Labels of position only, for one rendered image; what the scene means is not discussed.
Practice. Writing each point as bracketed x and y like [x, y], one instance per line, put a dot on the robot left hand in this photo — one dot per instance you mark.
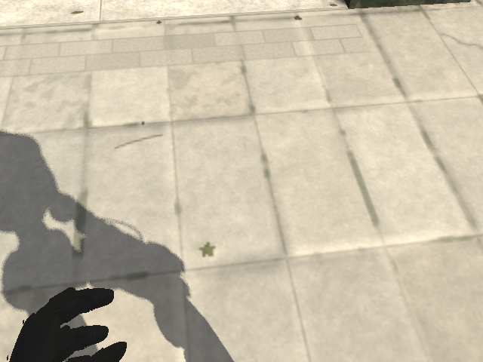
[42, 340]

